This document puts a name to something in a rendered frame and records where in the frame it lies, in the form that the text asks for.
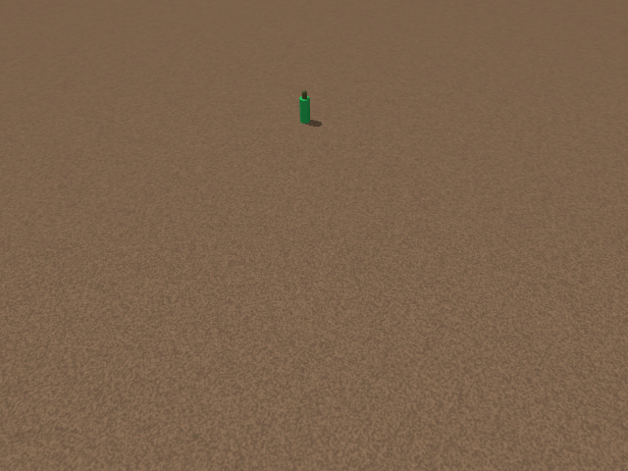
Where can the bottle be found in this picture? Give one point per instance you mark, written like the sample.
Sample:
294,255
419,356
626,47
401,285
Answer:
304,107

